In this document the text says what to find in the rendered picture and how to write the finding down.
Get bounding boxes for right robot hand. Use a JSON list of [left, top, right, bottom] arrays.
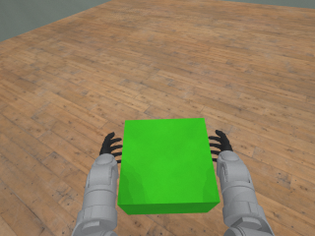
[[208, 130, 233, 162]]

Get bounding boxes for carton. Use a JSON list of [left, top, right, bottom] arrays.
[[117, 118, 221, 215]]

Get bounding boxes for right robot forearm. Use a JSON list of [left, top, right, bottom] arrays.
[[217, 150, 276, 236]]

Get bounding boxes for left robot forearm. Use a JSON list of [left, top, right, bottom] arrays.
[[71, 153, 119, 236]]

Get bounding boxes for right robot upper arm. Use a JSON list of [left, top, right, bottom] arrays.
[[223, 226, 273, 236]]

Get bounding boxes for left robot hand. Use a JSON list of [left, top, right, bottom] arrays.
[[99, 132, 123, 163]]

